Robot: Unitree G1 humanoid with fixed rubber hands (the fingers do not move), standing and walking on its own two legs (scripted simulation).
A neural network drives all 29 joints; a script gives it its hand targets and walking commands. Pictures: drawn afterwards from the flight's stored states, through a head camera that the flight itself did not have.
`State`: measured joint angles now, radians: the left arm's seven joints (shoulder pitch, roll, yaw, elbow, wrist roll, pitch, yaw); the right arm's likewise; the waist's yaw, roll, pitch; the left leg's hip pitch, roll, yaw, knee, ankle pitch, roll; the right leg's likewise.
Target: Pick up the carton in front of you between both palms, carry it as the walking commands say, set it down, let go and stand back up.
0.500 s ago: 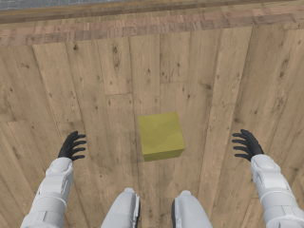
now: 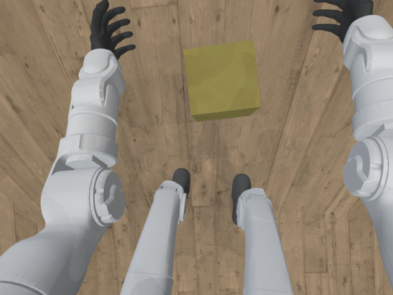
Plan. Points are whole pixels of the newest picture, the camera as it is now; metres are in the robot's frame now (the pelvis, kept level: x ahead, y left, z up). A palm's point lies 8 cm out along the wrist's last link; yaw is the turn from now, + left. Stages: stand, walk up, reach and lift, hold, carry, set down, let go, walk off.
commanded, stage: reach and lift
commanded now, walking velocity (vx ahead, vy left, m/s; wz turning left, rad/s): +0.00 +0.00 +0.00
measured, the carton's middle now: (221, 87) +0.55 +0.01 -0.53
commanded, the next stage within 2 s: none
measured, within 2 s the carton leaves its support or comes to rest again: leaves its support in 1.86 s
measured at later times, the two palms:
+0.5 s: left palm (142, 71) +0.51 +0.20 -0.26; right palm (299, 53) +0.58 -0.17 -0.26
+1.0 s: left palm (162, 89) +0.51 +0.19 -0.45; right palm (277, 78) +0.57 -0.17 -0.45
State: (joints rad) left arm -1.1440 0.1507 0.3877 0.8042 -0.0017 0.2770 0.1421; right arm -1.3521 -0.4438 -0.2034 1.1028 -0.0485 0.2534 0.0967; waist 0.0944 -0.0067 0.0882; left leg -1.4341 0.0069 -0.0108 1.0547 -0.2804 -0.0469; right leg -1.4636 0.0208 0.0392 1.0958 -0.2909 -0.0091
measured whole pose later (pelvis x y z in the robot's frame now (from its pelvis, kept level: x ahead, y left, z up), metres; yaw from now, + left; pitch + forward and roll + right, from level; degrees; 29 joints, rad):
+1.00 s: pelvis -0.03 +0.00 -0.27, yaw +4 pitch +38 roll +4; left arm -1.53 0.24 0.28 1.07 -0.15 0.11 0.16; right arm -1.69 -0.54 0.00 1.27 0.16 0.12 0.00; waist 0.06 0.03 0.43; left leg -2.22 -0.07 -0.03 2.09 -0.54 -0.10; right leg -2.25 0.04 0.06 2.15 -0.56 0.01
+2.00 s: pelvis -0.01 +0.00 -0.28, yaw +3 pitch +40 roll +4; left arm -1.28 0.09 0.38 0.76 -0.08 0.26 0.22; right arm -1.43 -0.32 -0.08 0.94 0.05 0.29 -0.09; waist 0.03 0.04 0.22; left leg -2.25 -0.11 -0.07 2.15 -0.59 -0.11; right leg -2.28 0.07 0.07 2.20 -0.61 0.03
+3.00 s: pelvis +0.02 +0.01 -0.03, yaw -2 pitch +33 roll +1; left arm -0.69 -0.12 0.46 0.60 0.20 0.35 0.07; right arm -0.76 0.04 -0.38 0.69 -0.23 0.36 -0.03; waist 0.02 0.01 -0.24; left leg -1.43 -0.09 -0.12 1.32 -0.47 -0.06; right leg -1.45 0.10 0.11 1.33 -0.46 0.04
